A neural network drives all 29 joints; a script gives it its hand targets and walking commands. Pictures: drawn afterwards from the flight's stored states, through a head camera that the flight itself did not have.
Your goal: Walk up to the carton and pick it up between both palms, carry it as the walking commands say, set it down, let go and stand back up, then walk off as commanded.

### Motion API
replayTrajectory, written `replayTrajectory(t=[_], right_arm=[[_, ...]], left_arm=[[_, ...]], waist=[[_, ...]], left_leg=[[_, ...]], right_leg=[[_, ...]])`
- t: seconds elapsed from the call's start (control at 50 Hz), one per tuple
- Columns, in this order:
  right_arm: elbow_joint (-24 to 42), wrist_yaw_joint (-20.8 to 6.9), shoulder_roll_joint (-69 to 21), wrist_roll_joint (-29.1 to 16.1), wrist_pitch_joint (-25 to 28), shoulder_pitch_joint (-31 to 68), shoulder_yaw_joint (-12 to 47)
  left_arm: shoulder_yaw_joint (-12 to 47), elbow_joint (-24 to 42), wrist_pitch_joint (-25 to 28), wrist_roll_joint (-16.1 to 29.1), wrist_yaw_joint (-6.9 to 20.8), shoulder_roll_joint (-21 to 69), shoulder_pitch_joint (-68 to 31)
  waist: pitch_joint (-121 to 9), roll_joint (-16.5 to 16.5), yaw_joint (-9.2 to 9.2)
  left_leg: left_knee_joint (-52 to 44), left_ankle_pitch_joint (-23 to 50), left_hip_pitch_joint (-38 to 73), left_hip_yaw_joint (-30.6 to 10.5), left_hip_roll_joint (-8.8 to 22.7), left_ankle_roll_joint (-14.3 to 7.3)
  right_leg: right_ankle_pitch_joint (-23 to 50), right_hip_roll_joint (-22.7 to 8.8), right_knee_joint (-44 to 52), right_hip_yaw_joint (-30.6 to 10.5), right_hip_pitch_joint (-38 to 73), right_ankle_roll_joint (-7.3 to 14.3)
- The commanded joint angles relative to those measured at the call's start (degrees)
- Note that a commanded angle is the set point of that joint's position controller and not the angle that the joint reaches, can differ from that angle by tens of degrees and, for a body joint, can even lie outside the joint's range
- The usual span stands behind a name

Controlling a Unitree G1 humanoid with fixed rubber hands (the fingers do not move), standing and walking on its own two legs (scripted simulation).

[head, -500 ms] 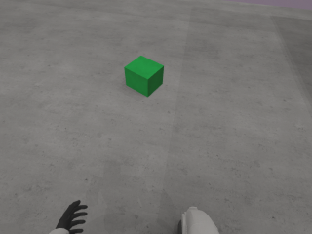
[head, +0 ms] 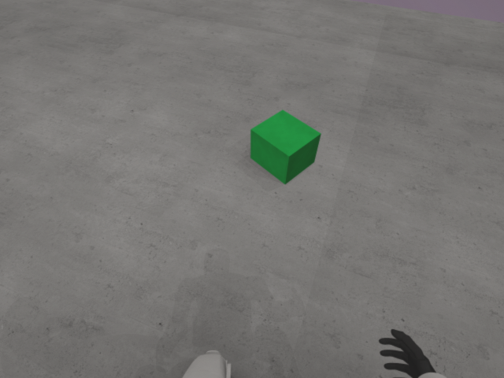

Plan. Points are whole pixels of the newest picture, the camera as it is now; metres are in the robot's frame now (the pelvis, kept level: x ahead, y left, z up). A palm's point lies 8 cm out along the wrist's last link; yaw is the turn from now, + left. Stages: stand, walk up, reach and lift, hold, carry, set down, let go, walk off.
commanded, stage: walk up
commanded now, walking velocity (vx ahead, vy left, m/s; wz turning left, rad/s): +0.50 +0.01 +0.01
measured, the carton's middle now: (283, 146) +1.28 -0.08 -0.67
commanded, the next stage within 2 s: none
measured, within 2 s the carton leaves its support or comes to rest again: neither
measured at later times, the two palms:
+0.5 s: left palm (147, 244) +0.36 +0.27 -0.11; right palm out of the picture +0.12 -0.22 -0.10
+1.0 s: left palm (159, 242) +0.38 +0.25 -0.12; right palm (381, 185) +0.56 -0.26 -0.10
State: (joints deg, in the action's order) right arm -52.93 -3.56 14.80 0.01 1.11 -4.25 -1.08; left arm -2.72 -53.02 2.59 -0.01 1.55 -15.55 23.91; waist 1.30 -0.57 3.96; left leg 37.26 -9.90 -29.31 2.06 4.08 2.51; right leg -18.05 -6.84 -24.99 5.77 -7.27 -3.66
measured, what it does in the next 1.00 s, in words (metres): walks ahead: left foot, then right foot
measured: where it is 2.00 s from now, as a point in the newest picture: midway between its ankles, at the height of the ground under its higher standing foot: (267, 234)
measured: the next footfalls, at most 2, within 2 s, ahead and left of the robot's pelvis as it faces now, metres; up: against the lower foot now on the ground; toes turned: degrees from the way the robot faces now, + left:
left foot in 0.04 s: +0.14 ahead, +0.14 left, +0.00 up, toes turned +4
right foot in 0.64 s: +0.41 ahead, -0.15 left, +0.00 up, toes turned -6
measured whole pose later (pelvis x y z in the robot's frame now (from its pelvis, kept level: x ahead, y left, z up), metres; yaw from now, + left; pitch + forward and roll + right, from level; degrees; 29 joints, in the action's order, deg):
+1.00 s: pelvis +0.41 -0.02 +0.01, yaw +1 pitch +1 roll +1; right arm -54.2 -2.8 14.5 0.0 1.3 -4.7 -1.1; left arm -2.5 -54.5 3.1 0.0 1.8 -15.2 23.6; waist 0.9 -1.3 3.2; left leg 43.6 -10.2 -32.4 2.7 4.0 1.8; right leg -16.1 -4.4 -22.5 5.6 -6.7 -0.6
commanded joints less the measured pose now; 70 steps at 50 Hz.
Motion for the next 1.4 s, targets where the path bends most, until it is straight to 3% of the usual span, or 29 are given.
replayTrajectory(t=[0.0, 0.02, 0.04, 0.08, 0.12, 0.14, 0.2, 0.34, 0.44, 0.46, 0.52, 0.56, 0.58, 0.6, 0.62, 0.64, 0.7, 0.74, 0.78, 0.84, 0.98, 1.02, 1.04, 1.06, 1.08, 1.12, 1.16, 1.2, 1.38], right_arm=[[-4.41, 2.19, 13.21, 2.49, 2.82, -24.24, -5.17], [-4.98, 2.65, 16.78, 1.33, 2.61, -25.70, -5.52], [-3.44, 3.18, 16.51, 1.42, 2.70, -23.03, -5.46], [-2.21, 3.18, 10.73, 1.19, 4.06, -17.13, -3.62], [-2.54, 3.21, 6.90, 1.39, 4.55, -16.75, -2.29], [-2.44, 3.36, 6.66, 0.88, 4.66, -20.16, -2.17], [-3.35, 3.88, 6.63, 0.71, 4.75, -24.29, -2.39], [-1.65, 4.55, 5.83, 1.33, 4.14, -27.36, -3.84], [-1.05, 4.88, 6.65, 1.09, 3.93, -27.70, -4.52], [-1.38, 4.67, 8.32, 1.00, 3.59, -26.63, -4.55], [-0.68, 4.24, 9.55, 1.00, 3.36, -24.56, -4.36], [-0.57, 4.01, 7.83, 1.31, 3.37, -23.87, -3.03], [1.46, 3.80, 3.83, 0.72, 3.74, -24.02, -1.39], [3.24, 3.54, 3.84, 1.07, 3.49, -20.43, -1.40], [3.80, 3.24, 3.77, 1.51, 3.53, -17.78, -1.91], [2.51, 3.28, 3.29, 0.93, 3.38, -17.60, -2.42], [0.55, 1.80, 2.71, 1.67, 2.16, -17.52, -2.72], [0.37, 1.23, 1.04, 1.91, 1.29, -15.08, -2.43], [1.14, 0.70, 2.37, 2.08, 0.60, -8.72, -2.44], [3.89, -0.31, 1.74, 2.08, 0.27, -2.69, -1.55], [2.67, -0.04, 1.56, 1.07, 1.89, 2.82, -0.26], [-0.71, 0.99, 3.11, 1.07, 3.10, -4.83, -1.01], [-2.90, 1.71, 5.19, 1.25, 3.38, -11.68, -2.04], [-4.09, 2.38, 11.88, 2.46, 3.47, -20.85, -4.52], [-5.29, 3.26, 16.52, 2.06, 2.83, -27.46, -5.96], [-4.12, 3.37, 12.35, 1.60, 2.85, -20.99, -4.95], [-2.44, 3.33, 7.56, 1.90, 3.60, -14.95, -2.72], [-0.70, 3.03, 7.48, 1.32, 4.00, -12.88, -3.07], [-1.42, 3.76, 5.70, 1.41, 4.16, -21.90, -3.70]], left_arm=[[-1.37, 3.92, 0.33, -1.14, -0.16, -3.34, -1.21], [-0.49, 4.94, -0.13, -1.92, -0.12, -2.95, -4.56], [-0.65, 4.06, -0.50, -2.16, -0.20, -3.01, -5.24], [-0.34, 1.82, -0.73, -2.00, 0.23, -3.21, -4.90], [-0.47, 1.68, -1.48, -2.21, 0.95, -1.70, -4.63], [-0.39, 2.26, -1.96, -1.97, 1.20, -1.04, -5.29], [-0.61, 3.55, -2.73, -2.03, 1.65, -2.22, -11.59], [-0.48, 7.58, -3.22, -1.69, 2.92, -1.02, -23.35], [-0.48, 9.18, -2.32, -0.93, 3.06, -1.38, -26.91], [-0.23, 8.74, -2.48, -1.38, 3.14, -2.20, -27.16], [-0.60, 6.09, -1.41, -2.20, 2.47, -3.30, -16.58], [-2.69, -0.72, -0.69, -2.55, 0.89, -7.63, -1.41], [-4.20, -1.93, -0.13, -2.78, -0.17, -13.44, 5.35], [-3.51, -2.55, -0.53, -2.52, -0.60, -15.28, 6.59], [-2.85, -0.81, 0.05, -2.57, -0.79, -13.59, 2.37], [-2.20, -0.18, 1.17, -2.24, -0.37, -12.21, 0.58], [-1.02, 1.68, 2.10, -1.63, -0.51, -4.89, -6.49], [-0.16, 1.29, 2.20, -1.20, -0.71, -4.02, -4.10], [-0.45, 1.16, 2.12, -1.36, -0.44, -4.80, -3.48], [-0.63, 0.50, 1.73, -1.72, -0.30, -5.24, -4.36], [-1.59, -1.07, 1.38, -1.01, -0.90, -7.06, 1.33], [-1.09, -2.30, 1.03, -0.58, -1.22, -6.13, 2.93], [-1.14, -1.43, 0.95, -0.16, -1.10, -6.04, 1.37], [-0.71, -0.38, 1.13, -0.06, -0.76, -3.88, 1.20], [-0.41, 0.89, 0.50, -0.32, -0.64, -3.52, 0.00], [-0.42, 0.17, -0.26, -1.21, -0.59, -3.08, -3.05], [0.34, 1.27, -0.71, -1.69, 0.28, -1.48, -7.17], [0.28, 1.49, -1.95, -1.91, 1.28, -1.66, -8.03], [0.47, 4.81, -2.21, -1.63, 2.91, 0.06, -19.49]], waist=[[-12.21, 22.34, -11.78], [-7.83, 23.88, -10.39], [-1.72, 13.00, -7.99], [1.24, 5.98, -5.86], [0.42, 8.19, -5.46], [1.60, 11.40, -5.34], [1.04, 9.73, -6.83], [8.18, 8.09, -8.59], [9.71, 7.37, -9.43], [7.17, 11.11, -9.06], [-1.34, 11.05, -4.32], [-12.35, -1.77, 1.16], [-15.15, -22.67, 2.25], [-11.95, -21.01, 1.72], [-6.43, -10.79, -0.30], [-0.77, -3.76, -2.67], [-3.22, -4.38, -3.83], [-0.86, -11.45, -3.55], [2.68, -7.20, -2.56], [7.76, -10.07, -3.04], [-1.05, -10.13, -0.55], [-6.52, -2.50, -3.13], [-10.83, 1.30, -6.38], [-14.81, 14.92, -9.88], [-13.43, 16.73, -10.20], [-4.76, 5.74, -7.02], [0.97, 8.72, -6.21], [3.58, 8.40, -4.55], [7.50, 9.57, -7.10]], left_leg=[[-19.02, -16.09, 39.21, -19.05, 16.61, -6.64], [-28.36, -21.66, 37.12, -34.55, 22.08, -8.48], [-27.75, -12.90, 35.16, -37.56, 25.43, -9.39], [-22.30, 12.68, 28.18, -21.91, 16.25, -4.80], [-21.64, 20.98, 25.84, -15.11, 12.41, -5.11], [-21.38, 23.09, 25.13, -12.56, 11.54, -1.20], [-22.85, 28.07, 29.98, -11.44, 13.35, -3.71], [-30.51, 6.91, 27.81, -9.38, 14.69, -8.64], [-30.06, 11.72, 30.50, -3.49, 14.22, -8.44], [-27.16, 17.92, 33.37, -0.88, 13.75, -7.98], [-13.75, 31.40, 27.84, 1.87, 12.25, -6.71], [9.74, 24.34, 14.87, 3.45, 7.31, -4.88], [24.43, -12.77, -1.04, 2.26, -1.95, -3.60], [32.39, -25.25, -6.72, -0.50, -1.40, -4.34], [36.19, -20.73, -8.15, -2.86, 0.85, -4.19], [36.11, -14.37, -9.40, -4.73, 1.35, -3.69], [27.01, -7.23, -2.42, -2.97, 3.59, -3.26], [24.97, -3.51, -1.50, -0.74, 3.32, -2.27], [21.56, -2.26, -4.60, -0.64, 3.14, -1.54], [10.99, 1.20, -2.92, 1.00, 3.21, 0.00], [-6.79, 0.07, 4.02, 5.01, -0.22, -0.64], [-14.26, -0.59, 15.29, 5.32, -1.04, -2.00], [-12.95, -0.95, 27.48, 3.06, 0.78, -3.49], [-14.86, 1.62, 41.08, -15.20, 15.29, -6.56], [-22.66, 1.57, 45.41, -34.58, 25.23, -8.78], [-22.24, 7.29, 35.99, -26.24, 21.02, -8.75], [-20.33, 19.80, 29.03, -15.63, 15.11, -6.73], [-26.53, 4.28, 19.57, -11.41, 13.08, -6.91], [-31.84, -1.43, 23.23, -7.77, 14.43, -8.90]], right_leg=[[-13.58, 3.64, -31.26, 2.27, -24.33, 2.83], [-16.95, 4.89, -40.37, -3.97, -31.98, 3.27], [-11.42, 3.39, -44.40, -6.48, -36.49, 3.33], [-0.48, -0.53, -39.39, -7.15, -29.97, 2.57], [1.53, 0.20, -40.51, -5.61, -26.87, 1.21], [3.70, 0.91, -40.39, -5.02, -26.16, 1.39], [7.36, 1.29, -39.57, -3.88, -30.92, 0.29], [15.79, -0.18, -28.01, -3.03, -35.00, -0.03], [14.07, 0.80, -13.36, -0.24, -28.85, 0.98], [11.32, 1.88, -10.82, 1.02, -26.67, 1.53], [8.43, 4.55, -4.55, 2.32, -10.52, 3.36], [9.09, 0.76, -4.36, -1.62, 12.44, 7.08], [10.29, -13.98, 4.00, -22.88, 21.43, 9.23], [2.66, -18.92, 9.52, -33.68, 19.11, 12.46], [-5.43, -18.53, 12.06, -33.12, 11.63, 12.65], [7.28, -17.76, 10.25, -31.44, 6.85, 9.90], [14.37, -9.52, 10.61, -13.02, 1.11, 7.78], [9.94, -8.81, 13.83, -13.12, -3.80, 7.35], [1.03, -9.17, 17.11, -13.45, -4.98, 9.19], [-4.36, -8.38, 20.60, -10.12, -9.04, 9.25], [9.44, -8.10, 12.48, -6.22, 4.94, 10.03], [17.10, -4.88, -0.88, -2.73, 5.51, 8.05], [15.22, -3.04, -9.22, -1.69, -2.01, 7.12], [-2.59, 2.49, -25.98, 1.94, -18.35, 3.88], [-14.95, 6.66, -37.16, -2.85, -29.65, 3.46], [-6.88, 1.34, -38.57, -9.15, -29.41, 3.53], [-1.77, -0.06, -38.17, -7.64, -29.56, 2.69], [3.50, 0.06, -36.15, -4.82, -23.36, 1.41], [14.24, -0.05, -20.89, -2.49, -28.91, 0.20]])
